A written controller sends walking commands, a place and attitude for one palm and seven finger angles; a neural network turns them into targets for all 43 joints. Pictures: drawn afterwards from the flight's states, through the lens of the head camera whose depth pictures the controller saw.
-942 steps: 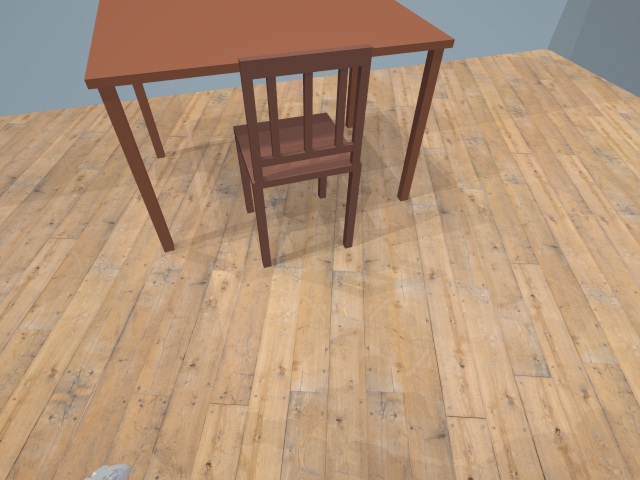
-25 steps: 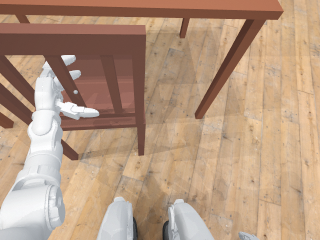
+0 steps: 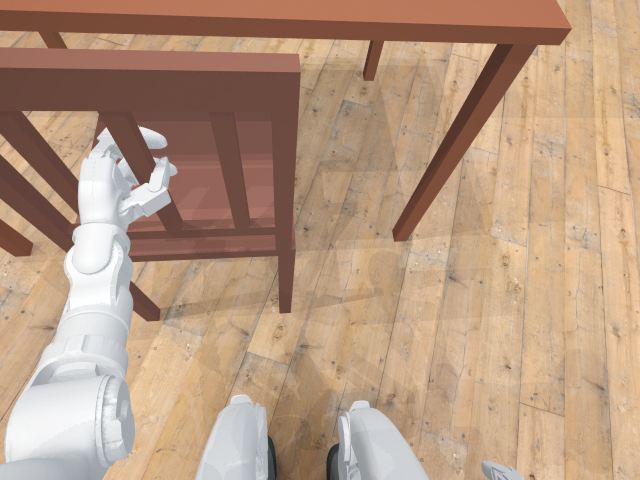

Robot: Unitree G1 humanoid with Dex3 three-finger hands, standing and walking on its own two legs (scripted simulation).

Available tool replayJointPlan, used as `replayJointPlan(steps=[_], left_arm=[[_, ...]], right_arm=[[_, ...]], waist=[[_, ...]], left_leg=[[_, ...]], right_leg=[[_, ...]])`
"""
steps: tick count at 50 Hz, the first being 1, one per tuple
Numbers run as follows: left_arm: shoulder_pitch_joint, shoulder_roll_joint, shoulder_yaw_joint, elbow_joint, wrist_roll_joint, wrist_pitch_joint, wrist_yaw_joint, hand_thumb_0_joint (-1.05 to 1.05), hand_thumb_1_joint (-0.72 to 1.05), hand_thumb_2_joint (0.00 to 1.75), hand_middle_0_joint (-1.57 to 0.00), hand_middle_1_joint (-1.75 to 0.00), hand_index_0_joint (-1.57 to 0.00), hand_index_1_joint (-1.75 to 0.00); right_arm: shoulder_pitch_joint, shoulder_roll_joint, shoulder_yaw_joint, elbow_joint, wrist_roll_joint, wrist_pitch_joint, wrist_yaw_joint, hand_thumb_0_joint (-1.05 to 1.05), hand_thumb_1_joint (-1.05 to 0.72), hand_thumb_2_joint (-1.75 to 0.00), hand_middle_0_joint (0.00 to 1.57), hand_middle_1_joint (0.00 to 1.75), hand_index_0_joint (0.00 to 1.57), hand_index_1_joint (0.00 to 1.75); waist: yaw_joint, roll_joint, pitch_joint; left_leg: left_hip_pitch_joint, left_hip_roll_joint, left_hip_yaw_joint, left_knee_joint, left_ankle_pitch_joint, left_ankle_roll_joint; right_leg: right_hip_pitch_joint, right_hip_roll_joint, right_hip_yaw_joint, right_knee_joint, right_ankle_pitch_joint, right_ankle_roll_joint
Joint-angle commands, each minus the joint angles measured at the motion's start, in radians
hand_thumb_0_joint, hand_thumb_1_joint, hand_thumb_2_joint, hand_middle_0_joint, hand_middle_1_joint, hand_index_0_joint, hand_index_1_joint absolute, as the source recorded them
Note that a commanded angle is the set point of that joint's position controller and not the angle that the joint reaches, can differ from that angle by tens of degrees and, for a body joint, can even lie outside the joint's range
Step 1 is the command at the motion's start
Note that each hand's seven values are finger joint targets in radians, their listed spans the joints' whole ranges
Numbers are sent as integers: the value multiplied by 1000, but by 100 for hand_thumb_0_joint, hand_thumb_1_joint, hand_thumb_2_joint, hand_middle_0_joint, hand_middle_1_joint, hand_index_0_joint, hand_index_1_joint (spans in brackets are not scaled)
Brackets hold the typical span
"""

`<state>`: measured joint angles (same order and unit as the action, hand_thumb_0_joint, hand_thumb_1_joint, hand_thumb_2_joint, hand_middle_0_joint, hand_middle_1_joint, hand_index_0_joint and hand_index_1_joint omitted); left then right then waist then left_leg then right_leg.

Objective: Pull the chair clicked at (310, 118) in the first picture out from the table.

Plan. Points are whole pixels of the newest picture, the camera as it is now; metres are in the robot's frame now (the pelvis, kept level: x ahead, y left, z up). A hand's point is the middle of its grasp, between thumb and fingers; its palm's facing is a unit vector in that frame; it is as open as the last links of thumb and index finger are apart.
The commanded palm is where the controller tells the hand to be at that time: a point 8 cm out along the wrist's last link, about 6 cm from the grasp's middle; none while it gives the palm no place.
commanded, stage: hook a spindle and tug to test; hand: left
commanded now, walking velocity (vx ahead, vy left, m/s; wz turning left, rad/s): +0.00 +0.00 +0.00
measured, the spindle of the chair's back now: (149, 178) +0.49 +0.21 +0.00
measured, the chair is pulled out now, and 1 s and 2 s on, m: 0.00 0.04 0.21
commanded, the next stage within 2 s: step backward, pulling the chair out in 0.56 s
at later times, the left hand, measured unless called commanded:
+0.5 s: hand (163, 198) +0.45 +0.18 +0.03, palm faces +0.08 -1.00 -0.03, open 5.6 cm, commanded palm +0.41 +0.22 +0.03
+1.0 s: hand (172, 205) +0.42 +0.16 +0.05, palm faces +0.13 -0.99 -0.09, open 5.4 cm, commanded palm +0.40 +0.21 +0.04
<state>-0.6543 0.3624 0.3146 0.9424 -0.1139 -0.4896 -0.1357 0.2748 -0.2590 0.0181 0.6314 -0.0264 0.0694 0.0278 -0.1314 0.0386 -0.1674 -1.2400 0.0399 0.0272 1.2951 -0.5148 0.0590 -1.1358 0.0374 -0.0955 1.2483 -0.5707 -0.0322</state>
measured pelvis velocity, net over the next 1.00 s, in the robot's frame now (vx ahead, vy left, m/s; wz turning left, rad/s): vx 0.04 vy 0.00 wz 0.03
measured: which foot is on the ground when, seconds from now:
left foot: down 0.00-1.00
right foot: down 0.00-1.00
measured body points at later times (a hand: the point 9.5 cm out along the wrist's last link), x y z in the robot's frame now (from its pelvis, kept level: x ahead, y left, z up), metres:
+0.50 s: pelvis +0.03 +0.00 +0.02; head +0.16 +0.02 +0.45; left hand +0.44 +0.23 +0.03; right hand +0.10 -0.26 -0.10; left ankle +0.04 +0.08 -0.62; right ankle +0.01 -0.11 -0.62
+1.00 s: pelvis +0.04 +0.00 +0.10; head +0.14 +0.02 +0.54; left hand +0.41 +0.21 +0.06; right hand +0.12 -0.26 -0.02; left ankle +0.04 +0.08 -0.62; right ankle +0.01 -0.11 -0.61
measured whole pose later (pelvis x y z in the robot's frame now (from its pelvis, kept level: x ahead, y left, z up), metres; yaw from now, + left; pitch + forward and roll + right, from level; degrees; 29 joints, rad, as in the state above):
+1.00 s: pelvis +0.04 +0.00 +0.10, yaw +2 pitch +13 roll -2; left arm -0.51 0.21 0.12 0.99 -0.08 -0.22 0.09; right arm 0.27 -0.24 0.02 0.63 0.05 0.14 -0.09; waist -0.08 0.00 -0.02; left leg -0.60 0.01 0.04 0.70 -0.32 0.05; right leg -0.54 0.03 -0.06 0.71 -0.33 0.01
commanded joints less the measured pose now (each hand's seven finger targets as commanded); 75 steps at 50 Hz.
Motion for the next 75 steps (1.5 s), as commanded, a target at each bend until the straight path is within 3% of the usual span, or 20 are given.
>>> replayJointPlan(steps=[1,5,24,32,33,34,35,37,38,40,42,44,49,52,55,58,61,64,69,75], left_arm=[[-295,151,-3,-238,-13,-64,-2,0,90,90,-50,-145,-50,-145],[-259,174,6,-232,10,-63,10,0,90,90,-50,-145,-50,-145],[77,64,-65,-480,-30,-48,23,0,90,90,-50,-145,-50,-145],[106,44,-76,-526,-40,-52,23,0,90,90,-50,-145,-50,-145],[25,28,-110,-556,-36,-55,23,0,90,90,-50,-145,-50,-145],[-213,370,17,-741,80,60,141,0,90,90,-50,-145,-50,-145],[-222,272,-53,-759,78,129,187,0,90,90,-50,-145,-50,-145],[-78,188,-85,-664,83,217,225,0,90,90,-50,-145,-50,-145],[6,126,-131,-517,93,263,224,0,90,90,-50,-145,-50,-145],[-18,59,-184,-335,90,317,245,0,90,90,-50,-145,-50,-145],[-127,62,-200,-251,91,317,254,0,90,90,-50,-145,-50,-145],[-188,80,-188,-195,99,288,256,0,90,90,-50,-145,-50,-145],[-171,26,-231,-120,90,243,230,0,90,90,-50,-145,-50,-145],[-142,9,-242,-112,86,234,220,0,90,90,-50,-145,-50,-145],[-103,17,-238,-134,84,233,212,0,90,90,-50,-145,-50,-145],[-44,41,-226,-162,79,234,212,0,90,90,-50,-145,-50,-145],[-49,30,-246,-183,72,243,215,0,90,90,-50,-145,-50,-145],[-48,44,-254,-170,76,259,223,0,90,90,-50,-145,-50,-145],[-74,16,-285,-161,74,261,223,0,90,90,-50,-145,-50,-145],[-132,-24,-309,-146,59,247,226,0,90,90,-50,-145,-50,-145]], right_arm=[[115,-173,-63,-73,6,-17,-7,0,-90,-90,20,30,20,30],[114,-171,-61,-75,6,-12,-5,0,-90,-90,20,30,20,30],[93,-152,-77,-114,17,-27,11,0,-90,-90,20,30,20,30],[81,-146,-79,-109,15,-42,5,0,-90,-90,20,30,20,30],[80,-144,-76,-105,15,-45,2,0,-90,-90,20,30,20,30],[126,-147,-72,-157,69,22,-36,0,-90,-90,20,30,20,30],[115,-119,-70,-189,80,26,-67,0,-90,-90,20,30,20,30],[106,-119,-64,-179,81,27,-97,0,-90,-90,20,30,20,30],[75,-130,-55,-160,80,43,-102,0,-90,-90,20,30,20,30],[90,-133,-47,-115,82,59,-119,0,-90,-90,20,30,20,30],[114,-140,-39,-93,82,66,-129,0,-90,-90,20,30,20,30],[118,-143,-45,-75,79,63,-138,0,-90,-90,20,30,20,30],[90,-129,-58,-36,70,50,-129,0,-90,-90,20,30,20,30],[72,-128,-58,-33,63,37,-123,0,-90,-90,20,30,20,30],[61,-130,-57,-38,66,34,-124,0,-90,-90,20,30,20,30],[64,-135,-62,-49,79,39,-139,0,-90,-90,20,30,20,30],[32,-137,-60,-65,94,39,-155,0,-90,-90,20,30,20,30],[13,-148,-61,-61,99,41,-163,0,-90,-90,20,30,20,30],[-13,-144,-58,-43,90,31,-164,0,-90,-90,20,30,20,30],[-50,-132,-48,-33,79,-22,-163,0,-90,-90,20,30,20,30]], waist=[[-1,100,-505],[5,89,-467],[47,73,-480],[43,65,-471],[23,86,-476],[81,176,-776],[62,235,-702],[56,205,-597],[63,203,-455],[54,56,-287],[40,-58,-289],[45,17,-304],[69,270,-282],[78,282,-257],[82,204,-266],[77,62,-339],[69,-12,-353],[70,39,-316],[77,100,-243],[94,153,-122]], left_leg=[[557,-2,-125,-152,395,-42],[517,-4,-117,-151,384,-39],[601,2,-99,-177,594,-48],[606,2,-96,-163,632,-49],[616,3,-100,-157,639,-48],[974,9,-70,-361,581,-37],[1034,-8,-72,-408,631,-38],[1008,10,-87,-426,731,-30],[948,41,-163,-523,657,-57],[845,67,-154,-528,662,-6],[854,70,-116,-534,726,-4],[935,78,-110,-570,846,-13],[1198,160,-199,-646,1120,3],[1237,178,-212,-678,1130,-3],[1198,175,-192,-678,1088,-7],[1100,143,-134,-655,978,-35],[1003,100,-81,-665,731,-58],[998,94,-74,-710,654,-56],[1102,154,-144,-793,754,-10],[1016,212,-224,-931,354,32]], right_leg=[[102,10,58,-169,301,-4],[113,11,63,-164,307,-5],[222,8,62,-178,482,-2],[227,2,64,-170,523,3],[211,0,65,-165,526,2],[660,-78,156,-333,627,-10],[666,-75,144,-385,743,-8],[618,-83,140,-401,793,10],[522,-71,113,-420,559,5],[590,-76,124,-474,630,30],[696,-106,143,-529,856,58],[725,-122,145,-540,921,56],[622,-93,136,-583,452,30],[640,-84,127,-622,386,19],[728,-94,143,-670,547,16],[914,-154,193,-700,984,7],[1051,-215,236,-704,1207,4],[1027,-224,227,-712,1107,15],[843,-119,155,-702,656,35],[774,-73,129,-635,193,13]])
